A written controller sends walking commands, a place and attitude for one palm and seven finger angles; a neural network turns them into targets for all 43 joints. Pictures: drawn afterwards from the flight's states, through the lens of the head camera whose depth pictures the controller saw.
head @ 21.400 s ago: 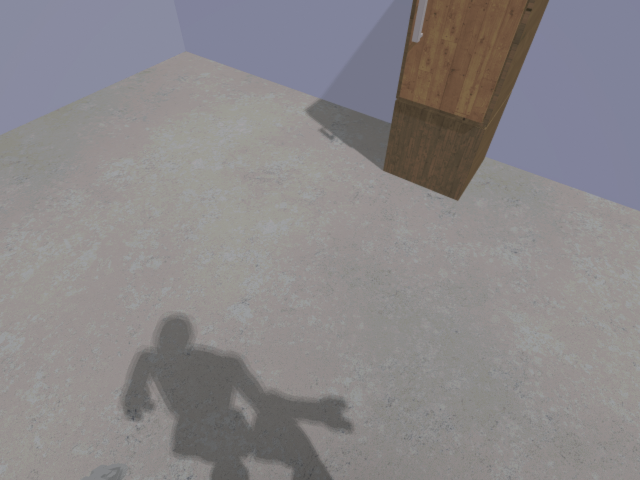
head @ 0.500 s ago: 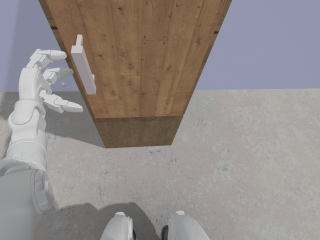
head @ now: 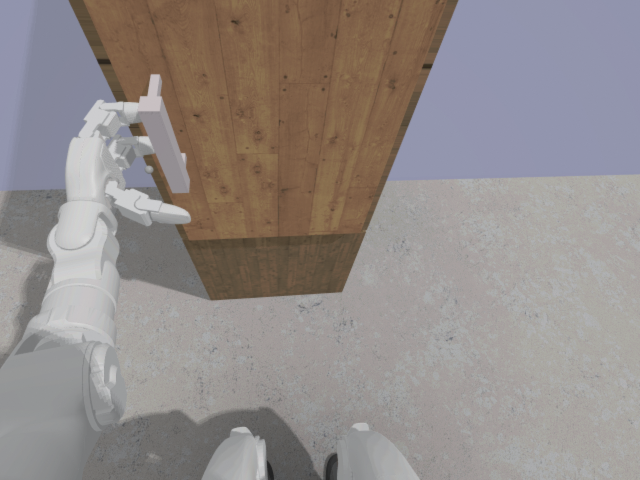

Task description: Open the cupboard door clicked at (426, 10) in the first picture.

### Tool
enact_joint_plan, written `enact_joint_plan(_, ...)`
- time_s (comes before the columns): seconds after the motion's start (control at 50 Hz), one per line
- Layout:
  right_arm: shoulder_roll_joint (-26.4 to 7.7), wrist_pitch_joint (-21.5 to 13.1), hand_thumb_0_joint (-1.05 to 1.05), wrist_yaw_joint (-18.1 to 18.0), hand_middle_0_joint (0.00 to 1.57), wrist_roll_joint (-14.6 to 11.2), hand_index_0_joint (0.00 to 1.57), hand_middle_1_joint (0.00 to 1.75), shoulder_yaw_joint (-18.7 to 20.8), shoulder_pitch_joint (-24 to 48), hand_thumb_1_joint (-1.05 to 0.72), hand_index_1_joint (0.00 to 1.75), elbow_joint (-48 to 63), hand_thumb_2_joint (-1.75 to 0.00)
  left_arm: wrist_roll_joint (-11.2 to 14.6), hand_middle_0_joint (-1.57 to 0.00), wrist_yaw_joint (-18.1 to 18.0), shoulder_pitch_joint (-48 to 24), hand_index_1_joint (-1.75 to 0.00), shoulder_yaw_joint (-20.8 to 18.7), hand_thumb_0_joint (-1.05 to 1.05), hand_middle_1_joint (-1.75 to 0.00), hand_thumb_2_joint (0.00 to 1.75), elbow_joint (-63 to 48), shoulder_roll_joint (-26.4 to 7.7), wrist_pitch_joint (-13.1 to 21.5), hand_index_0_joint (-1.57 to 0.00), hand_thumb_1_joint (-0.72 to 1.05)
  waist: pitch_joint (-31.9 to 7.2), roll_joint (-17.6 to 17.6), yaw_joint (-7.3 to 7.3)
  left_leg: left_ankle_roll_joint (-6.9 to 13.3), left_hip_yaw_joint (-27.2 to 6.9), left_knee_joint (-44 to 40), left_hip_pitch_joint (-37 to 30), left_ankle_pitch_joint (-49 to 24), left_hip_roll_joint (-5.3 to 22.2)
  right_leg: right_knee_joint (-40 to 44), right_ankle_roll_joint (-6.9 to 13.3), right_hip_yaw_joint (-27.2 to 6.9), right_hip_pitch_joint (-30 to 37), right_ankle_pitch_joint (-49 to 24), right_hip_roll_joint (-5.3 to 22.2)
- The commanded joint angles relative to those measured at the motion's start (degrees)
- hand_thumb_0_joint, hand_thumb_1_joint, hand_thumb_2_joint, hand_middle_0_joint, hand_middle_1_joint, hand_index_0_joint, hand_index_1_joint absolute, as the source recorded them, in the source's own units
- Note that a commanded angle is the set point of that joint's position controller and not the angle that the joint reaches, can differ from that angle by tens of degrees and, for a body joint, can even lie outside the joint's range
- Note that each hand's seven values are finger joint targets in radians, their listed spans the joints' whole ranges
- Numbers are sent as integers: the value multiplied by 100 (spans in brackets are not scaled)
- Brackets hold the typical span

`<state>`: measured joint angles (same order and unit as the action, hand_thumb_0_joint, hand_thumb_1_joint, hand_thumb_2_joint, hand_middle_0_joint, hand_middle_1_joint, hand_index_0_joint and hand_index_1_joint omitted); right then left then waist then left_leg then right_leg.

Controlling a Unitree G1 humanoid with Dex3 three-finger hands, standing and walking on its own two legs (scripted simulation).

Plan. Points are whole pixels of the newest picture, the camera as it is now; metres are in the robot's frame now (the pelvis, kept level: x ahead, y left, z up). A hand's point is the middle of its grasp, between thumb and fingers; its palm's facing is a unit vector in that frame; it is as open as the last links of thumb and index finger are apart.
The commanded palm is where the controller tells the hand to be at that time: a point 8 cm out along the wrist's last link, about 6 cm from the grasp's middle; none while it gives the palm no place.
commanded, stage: slide the fingers in behind the handle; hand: left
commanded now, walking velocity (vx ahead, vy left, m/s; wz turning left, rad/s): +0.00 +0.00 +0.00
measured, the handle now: (169, 138) +0.53 +0.17 +0.06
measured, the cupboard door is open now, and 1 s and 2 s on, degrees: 0 0 2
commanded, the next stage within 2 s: close the thumb around the handle in 1.14 s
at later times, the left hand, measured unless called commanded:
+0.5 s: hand (182, 171) +0.48 +0.15 +0.06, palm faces +0.02 -1.00 -0.01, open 14.0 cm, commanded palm +0.46 +0.19 +0.06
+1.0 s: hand (189, 169) +0.48 +0.14 +0.05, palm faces +0.05 -1.00 -0.01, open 14.0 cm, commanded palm +0.45 +0.18 +0.06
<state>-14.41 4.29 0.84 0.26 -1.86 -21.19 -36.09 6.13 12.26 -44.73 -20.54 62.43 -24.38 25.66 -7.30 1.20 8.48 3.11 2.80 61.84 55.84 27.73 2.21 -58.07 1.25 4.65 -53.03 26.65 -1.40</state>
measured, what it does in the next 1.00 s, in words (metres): stands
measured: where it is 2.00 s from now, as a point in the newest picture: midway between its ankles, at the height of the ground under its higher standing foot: outside the picture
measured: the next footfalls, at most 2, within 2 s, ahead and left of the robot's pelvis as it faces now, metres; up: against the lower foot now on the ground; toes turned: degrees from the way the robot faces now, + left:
none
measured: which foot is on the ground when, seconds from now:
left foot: down 0.00-1.00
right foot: down 0.00-1.00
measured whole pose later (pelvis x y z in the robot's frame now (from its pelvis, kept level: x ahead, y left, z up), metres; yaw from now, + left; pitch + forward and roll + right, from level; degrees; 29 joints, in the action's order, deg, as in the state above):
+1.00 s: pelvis +0.00 -0.02 +0.00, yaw +1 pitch +21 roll -2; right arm -14.1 3.4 2.1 0.8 -0.7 -20.9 -37.1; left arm 5.9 5.0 -44.7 -16.2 62.0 -18.8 26.9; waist -7.6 1.5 7.8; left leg 1.9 2.3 61.1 54.9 27.6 2.0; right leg -58.7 2.4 4.9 -52.6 27.6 -1.4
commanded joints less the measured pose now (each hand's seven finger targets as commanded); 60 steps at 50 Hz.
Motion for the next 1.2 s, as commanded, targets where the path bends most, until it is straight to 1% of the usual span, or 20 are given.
enact_joint_plan(0.0, -1040, -98, 0, -63, 20, 3, 20, 30, 375, -802, -90, 30, 349, -90, 120, -30, -44, -2355, -120, -25, 0, -120, 30, -1090, -1073, 385, -30, -50, -2529, 585, 45, -194, -623, -675, -2384, -2470, -46, 617, 17, -252, 719, -1872, -198)
enact_joint_plan(0.06, -1036, -107, 0, -79, 20, 0, 20, 30, 369, -769, -90, 30, 336, -90, 65, -30, -122, -2529, -120, 25, 0, -120, 30, -1023, -1061, 377, -30, -50, -2335, 483, 119, -171, -604, -690, -2133, -2164, -66, 624, 8, -275, 705, -1737, -176)
enact_joint_plan(0.1, -1043, -121, 0, -71, 20, 22, 20, 30, 378, -790, -90, 30, 361, -90, 52, -30, -182, -2544, -120, -168, 0, -120, 30, -1280, -1282, 486, -30, -50, -2676, 677, -7, -191, -601, -661, -2346, -2404, -75, 569, 27, -297, 828, -1895, -174)
enact_joint_plan(0.22, -963, -131, 0, -6, 20, 10, 20, 30, 397, -729, -90, 30, 370, -90, 85, -30, -224, -2346, -120, 291, 0, -120, 30, -1247, -574, 485, -30, -50, -2613, 596, 58, -209, -585, -662, -2453, -2511, -68, 588, 11, -257, 747, -1976, -180)
enact_joint_plan(0.3, -999, -127, 0, -35, 20, 12, 20, 30, 386, -747, -90, 30, 368, -90, 7, -30, -357, -2478, -120, 68, 0, -120, 30, -1083, -892, 451, -30, -50, -2401, 346, 49, -166, -548, -680, -2017, -2112, -112, 599, 3, -322, 899, -1857, -164)
enact_joint_plan(0.38, -946, -182, 0, -10, 20, 39, 20, 30, 391, -725, -90, 30, 382, -90, -2, -30, -459, -2587, -120, 229, 0, -120, 30, -1311, -635, 604, -30, -50, -2632, 485, 58, -170, -561, -633, -2219, -2235, -123, 554, 19, -323, 878, -1930, -163)
enact_joint_plan(0.5, -961, -182, 0, -11, 20, 49, 20, 30, 377, -750, -90, 30, 332, -90, -98, -30, -570, -2774, -120, 178, 0, -120, 30, -975, -740, 534, -30, -50, -2474, 384, 109, -142, -509, -615, -1866, -1897, -160, 587, -8, -378, 926, -1797, -147)
enact_joint_plan(0.56, -941, -203, 0, -3, 20, 63, 20, 30, 390, -747, -90, 30, 383, -90, -86, -30, -610, -2649, -120, 73, 0, -120, 30, -1168, -795, 592, -30, -50, -2786, 481, 2, -152, -476, -589, -1953, -2090, -171, 552, 0, -408, 1124, -2011, -139)
enact_joint_plan(0.62, -911, -214, 0, 24, 20, 63, 20, 30, 394, -745, -90, 30, 324, -90, -76, -30, -593, -2791, -120, 429, 0, -120, 30, -1115, -372, 590, -30, -50, -2661, 432, 163, -146, -496, -553, -2010, -2065, -150, 566, -20, -382, 916, -1977, -153)
enact_joint_plan(0.64, -953, -200, 0, 17, 20, 64, 20, 30, 408, -793, -90, 30, 310, -90, -100, -30, -621, -2699, -120, 243, 0, -120, 30, -1068, -609, 586, -30, -50, -2625, 337, 97, -153, -514, -582, -1971, -2060, -142, 568, -4, -373, 974, -1965, -157)
enact_joint_plan(0.68, -902, -225, 0, 29, 20, 71, 20, 30, 401, -769, -90, 30, 341, -90, -72, -30, -599, -2912, -120, 594, 0, -120, 30, -1251, -188, 598, -30, -50, -2703, 522, 197, -138, -507, -561, -2106, -2121, -160, 565, -2, -373, 885, -2017, -156)
enact_joint_plan(0.72, -939, -209, 0, 31, 20, 67, 20, 30, 429, -817, -90, 30, 270, -90, -74, -30, -628, -2727, -120, 446, 0, -120, 30, -1166, -352, 586, -30, -50, -2761, 433, 138, -151, -514, -564, -2135, -2194, -146, 571, 0, -365, 945, -2072, -159)
enact_joint_plan(0.8, -917, -212, 0, 47, 20, 65, 20, 30, 434, -804, -90, 30, 252, -90, -92, -30, -611, -2669, -120, 550, 0, -120, 30, -1270, -252, 616, -30, -50, -2788, 573, 112, -155, -499, -565, -2246, -2352, -150, 572, 12, -368, 955, -2211, -157)
enact_joint_plan(0.86, -908, -203, 0, 51, 20, 61, 20, 30, 436, -784, -90, 30, 239, -90, -65, -30, -600, -2686, -120, 653, 0, -120, 30, -1280, -126, 607, -30, -50, -2645, 372, 172, -148, -510, -584, -2182, -2266, -144, 606, -6, -355, 943, -2162, -160)
enact_joint_plan(0.9, -908, -213, 0, 59, 20, 66, 20, 30, 444, -791, -90, 30, 252, -90, -38, -30, -605, -2620, -120, 549, 0, -120, 30, -1433, -220, 651, -30, -50, -2861, 635, 59, -165, -496, -573, -2365, -2512, -154, 566, 19, -358, 1023, -2335, -161)
enact_joint_plan(0.96, -904, -200, 0, 59, 20, 56, 20, 30, 443, -775, -90, 30, 265, -90, -16, -30, -591, -2455, -120, 498, 0, -120, 30, -1346, -239, 626, -30, -50, -2725, 297, 65, -140, -466, -593, -2123, -2424, -170, 598, -3, -377, 1224, -2415, -165)
enact_joint_plan(1.04, -899, -194, 0, 48, 20, 44, 20, 30, 433, -743, -90, 30, 279, -90, -8, -30, -564, -2277, -120, 379, 0, -120, 30, -1263, -356, 618, -30, -50, -2616, 275, 8, -145, -446, -597, -2012, -2405, -176, 583, -1, -387, 1271, -2448, -158)
enact_joint_plan(1.1, -888, -193, 0, 49, 20, 32, 20, 30, 442, -720, -90, 30, 291, -90, -10, -30, -558, -2314, -120, 462, 0, -120, 30, -1338, -260, 641, -30, -50, -2665, 532, -9, -170, -466, -602, -2272, -2582, -162, 565, 18, -360, 1109, -2449, -160)
enact_joint_plan(1.12, -864, -202, 0, 57, 20, 40, 20, 30, 442, -709, -90, 30, 298, -90, 7, -30, -558, -2429, -120, 638, 0, -120, 30, -1482, -51, 655, -30, -50, -2722, 511, 64, -172, -491, -591, -2385, -2682, -145, 548, 10, -333, 1046, -2483, -160)
enact_joint_plan(1.18, -898, -209, 0, 64, 20, 56, 20, 30, 463, -748, -90, 30, 280, -90, 22, -30, -609, -2372, -120, 588, 0, -120, 30, -1452, -64, 654, -30, -50, -2727, 461, 58, -181, -535, -573, -2501, -2819, -128, 528, 22, -292, 936, -2456, -175)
